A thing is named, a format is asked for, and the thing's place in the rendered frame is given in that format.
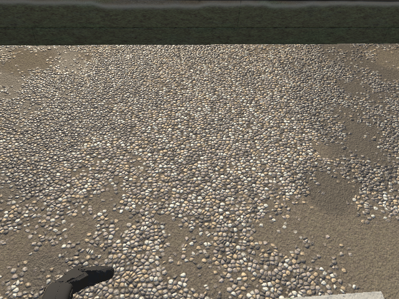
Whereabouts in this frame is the left robot hand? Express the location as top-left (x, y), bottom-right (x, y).
top-left (42, 265), bottom-right (114, 299)

